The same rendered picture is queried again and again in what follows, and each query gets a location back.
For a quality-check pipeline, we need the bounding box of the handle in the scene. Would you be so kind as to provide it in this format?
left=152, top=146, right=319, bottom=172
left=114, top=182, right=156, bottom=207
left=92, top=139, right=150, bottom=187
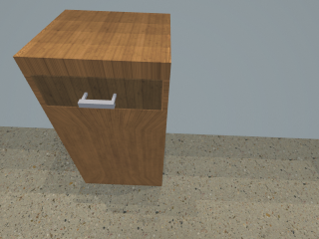
left=78, top=92, right=117, bottom=110

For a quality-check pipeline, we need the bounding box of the cabinet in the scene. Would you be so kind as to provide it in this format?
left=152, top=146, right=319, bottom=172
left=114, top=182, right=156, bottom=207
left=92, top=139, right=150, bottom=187
left=13, top=9, right=171, bottom=186

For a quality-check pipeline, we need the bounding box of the drawer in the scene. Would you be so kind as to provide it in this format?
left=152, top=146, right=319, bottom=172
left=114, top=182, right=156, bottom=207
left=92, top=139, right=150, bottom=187
left=31, top=74, right=162, bottom=111

